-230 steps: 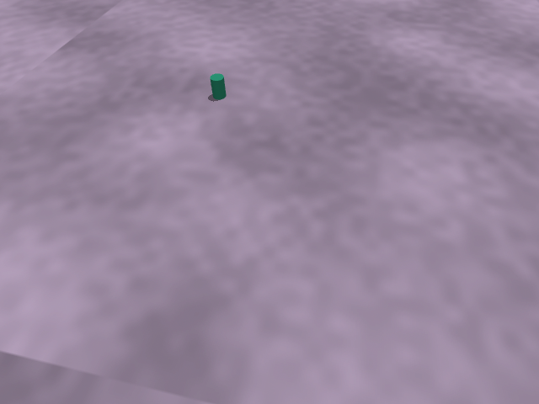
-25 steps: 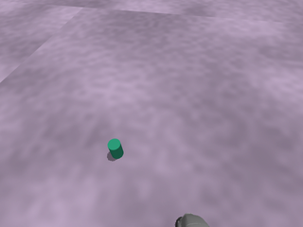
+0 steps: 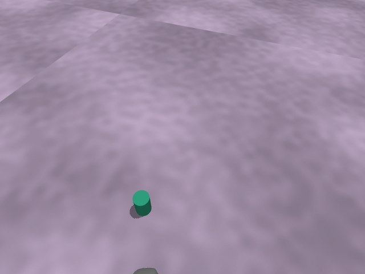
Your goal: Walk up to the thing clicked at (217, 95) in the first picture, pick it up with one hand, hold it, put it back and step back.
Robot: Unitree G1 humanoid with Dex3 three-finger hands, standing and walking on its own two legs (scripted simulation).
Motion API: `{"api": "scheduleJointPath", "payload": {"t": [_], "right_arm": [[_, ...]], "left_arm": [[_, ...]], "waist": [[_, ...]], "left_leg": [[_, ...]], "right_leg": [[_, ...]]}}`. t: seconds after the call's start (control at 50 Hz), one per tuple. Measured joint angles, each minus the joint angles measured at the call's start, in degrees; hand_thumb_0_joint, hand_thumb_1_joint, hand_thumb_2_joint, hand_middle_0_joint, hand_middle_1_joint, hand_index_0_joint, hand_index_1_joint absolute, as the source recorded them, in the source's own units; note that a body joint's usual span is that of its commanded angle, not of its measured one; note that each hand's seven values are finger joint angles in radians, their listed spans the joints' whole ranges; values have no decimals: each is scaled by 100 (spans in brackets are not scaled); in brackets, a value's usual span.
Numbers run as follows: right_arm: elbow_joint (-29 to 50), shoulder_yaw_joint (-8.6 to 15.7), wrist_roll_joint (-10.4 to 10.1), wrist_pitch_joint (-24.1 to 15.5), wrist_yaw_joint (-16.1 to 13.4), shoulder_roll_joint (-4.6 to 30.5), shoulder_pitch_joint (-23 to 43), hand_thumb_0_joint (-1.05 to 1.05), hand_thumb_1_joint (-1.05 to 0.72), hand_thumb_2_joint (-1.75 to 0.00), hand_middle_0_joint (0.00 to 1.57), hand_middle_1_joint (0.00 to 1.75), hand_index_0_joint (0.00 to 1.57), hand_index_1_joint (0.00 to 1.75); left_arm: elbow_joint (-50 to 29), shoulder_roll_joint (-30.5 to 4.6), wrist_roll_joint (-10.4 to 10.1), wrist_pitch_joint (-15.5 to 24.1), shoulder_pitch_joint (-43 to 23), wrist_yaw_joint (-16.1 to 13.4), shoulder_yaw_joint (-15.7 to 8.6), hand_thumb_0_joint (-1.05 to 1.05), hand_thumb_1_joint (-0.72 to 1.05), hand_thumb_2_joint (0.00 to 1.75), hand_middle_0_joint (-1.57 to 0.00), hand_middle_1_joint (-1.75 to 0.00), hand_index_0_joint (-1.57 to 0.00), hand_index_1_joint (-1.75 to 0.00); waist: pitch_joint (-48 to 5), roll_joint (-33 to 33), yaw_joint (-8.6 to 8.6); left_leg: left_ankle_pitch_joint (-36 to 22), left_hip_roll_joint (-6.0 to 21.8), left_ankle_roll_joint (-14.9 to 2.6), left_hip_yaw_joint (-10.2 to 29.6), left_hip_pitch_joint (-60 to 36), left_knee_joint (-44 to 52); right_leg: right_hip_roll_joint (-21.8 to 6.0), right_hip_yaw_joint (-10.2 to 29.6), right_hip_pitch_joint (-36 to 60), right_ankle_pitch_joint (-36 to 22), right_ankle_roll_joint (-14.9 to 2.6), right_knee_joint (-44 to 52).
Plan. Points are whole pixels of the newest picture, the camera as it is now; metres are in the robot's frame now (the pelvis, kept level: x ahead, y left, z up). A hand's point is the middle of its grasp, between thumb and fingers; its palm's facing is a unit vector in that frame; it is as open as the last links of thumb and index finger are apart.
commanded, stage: walk up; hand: left
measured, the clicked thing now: (142, 203) +0.56 +0.23 -0.69
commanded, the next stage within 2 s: none
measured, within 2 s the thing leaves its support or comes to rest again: neither
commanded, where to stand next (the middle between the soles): +0.23 +0.02 m, yaw -2 degrees
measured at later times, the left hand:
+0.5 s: hand (80, 239) +0.22 +0.28 -0.13, palm faces -0.11 -0.90 -0.41, open 7.4 cm
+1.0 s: hand (87, 232) +0.24 +0.28 -0.16, palm faces -0.06 -0.96 -0.29, open 7.4 cm
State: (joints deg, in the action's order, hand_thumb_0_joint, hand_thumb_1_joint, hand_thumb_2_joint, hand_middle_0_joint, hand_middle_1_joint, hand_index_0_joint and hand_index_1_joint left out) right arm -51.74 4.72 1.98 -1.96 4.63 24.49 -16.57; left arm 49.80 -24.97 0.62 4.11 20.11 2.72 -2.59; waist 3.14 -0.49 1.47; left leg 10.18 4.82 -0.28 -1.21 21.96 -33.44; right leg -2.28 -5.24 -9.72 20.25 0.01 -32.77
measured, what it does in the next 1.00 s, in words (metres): walks ahead: right foot, then left foot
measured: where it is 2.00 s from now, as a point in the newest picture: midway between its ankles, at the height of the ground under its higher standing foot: outside the picture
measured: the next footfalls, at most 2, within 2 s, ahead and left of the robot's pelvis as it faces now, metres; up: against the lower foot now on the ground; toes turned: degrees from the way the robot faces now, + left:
right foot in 0.48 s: +0.24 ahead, -0.12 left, +0.00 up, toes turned -4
left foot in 0.82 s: +0.25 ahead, +0.14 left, +0.00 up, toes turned -1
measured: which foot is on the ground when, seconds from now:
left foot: down 0.00-0.50, up 0.52-0.80, down 0.82-1.00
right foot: down 0.00-0.02, up 0.04-0.46, down 0.48-1.00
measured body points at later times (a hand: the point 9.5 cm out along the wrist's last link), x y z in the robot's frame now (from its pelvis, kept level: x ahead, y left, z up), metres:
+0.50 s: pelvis +0.12 +0.01 +0.00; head +0.15 -0.01 +0.44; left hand +0.22 +0.32 -0.11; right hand +0.14 -0.31 -0.13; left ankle +0.10 +0.13 -0.72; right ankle +0.21 -0.11 -0.73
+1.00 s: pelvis +0.16 +0.03 +0.00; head +0.17 +0.05 +0.45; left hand +0.25 +0.33 -0.14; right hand +0.20 -0.29 -0.10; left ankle +0.21 +0.14 -0.73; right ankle +0.20 -0.11 -0.72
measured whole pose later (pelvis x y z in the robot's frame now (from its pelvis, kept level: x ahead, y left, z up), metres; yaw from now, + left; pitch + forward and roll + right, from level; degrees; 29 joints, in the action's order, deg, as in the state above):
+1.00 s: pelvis +0.16 +0.03 +0.00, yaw -3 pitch -3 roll -1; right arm -58.7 0.5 1.5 -1.1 0.6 21.1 -12.2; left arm 57.9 -22.4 -0.4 -0.6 10.3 1.5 -0.9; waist 3.8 3.3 0.6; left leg 14.5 1.5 -0.4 -1.8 17.1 -34.3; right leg -1.6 -0.9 -16.7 16.5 -0.5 -33.7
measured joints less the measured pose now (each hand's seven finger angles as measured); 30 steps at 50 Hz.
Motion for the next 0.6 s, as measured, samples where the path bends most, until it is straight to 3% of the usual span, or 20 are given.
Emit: {"api": "scheduleJointPath", "payload": {"t": [0.04, 0.1, 0.16, 0.3, 0.4, 0.48, 0.52, 0.6], "right_arm": [[33, 1, 24, -93, -48, -79, 40, 0, -91, -90, 21, 30, 20, 30], [183, -50, -44, -183, -95, -142, 37, 0, -91, -90, 21, 30, 20, 30], [244, -147, -92, -220, -150, -260, -38, 0, -91, -90, 21, 30, 20, 30], [258, -213, -111, -208, -201, -271, -286, 0, -90, -90, 21, 31, 20, 30], [248, -206, -101, -127, -244, -179, -343, 0, -90, -90, 21, 31, 20, 30], [230, -246, -158, -10, -293, -149, -272, 0, -90, -90, 21, 31, 20, 30], [170, -261, -208, 62, -342, -124, -100, 0, -91, -90, 21, 30, 20, 30], [124, -333, -186, 129, -368, -190, 85, 0, -91, -90, 21, 30, 20, 30]], "left_arm": [[83, -78, 5, -82, 8, -34, -20, 0, 90, 90, -21, -30, -21, -30], [258, -28, -1, -199, -34, -82, 27, 0, 90, 90, -20, -30, -20, -30], [306, -62, -40, -179, -132, -63, 54, 0, 90, 90, -20, -30, -20, -30], [266, -17, -47, -212, -250, 44, 14, 0, 90, 90, -20, -30, -20, -30], [310, 66, 3, -244, -413, 32, 19, 0, 90, 90, -20, -30, -20, -30], [250, 114, 8, -112, -580, -75, 17, 0, 90, 90, -20, -30, -20, -30], [236, 251, 21, -57, -725, -135, 13, 0, 90, 90, -20, -30, -20, -30], [66, 391, -18, -69, -872, -124, 123, 0, 90, 90, -20, -30, -20, -30]], "waist": [[29, 311, 8], [26, 317, -135], [104, 407, -211], [200, 388, -247], [226, 215, -310], [292, 97, -289], [404, -158, -255], [428, -164, -162]], "left_leg": [[88, -201, -27, -211, -54, -234], [361, -192, -152, -262, -164, -341], [265, -243, -158, -313, -529, 89], [293, -385, -232, -479, -1179, 701], [551, -411, -153, -552, -1360, 644], [1067, -343, -19, -575, -1212, -32], [1400, -179, -87, -390, -966, -747], [2194, -423, -177, -97, -348, -2010]], "right_leg": [[-230, 213, -209, 411, -155, -755], [65, 493, -882, 679, -263, -2325], [120, 624, -1403, 298, -259, -2800], [-185, 716, -1890, -426, -17, -1886], [-257, 548, -1728, -746, -7, -959], [-71, 378, -1150, -1199, -98, 18], [122, 296, -1126, -1026, -123, -117], [58, 318, -1070, -883, -222, -219]]}}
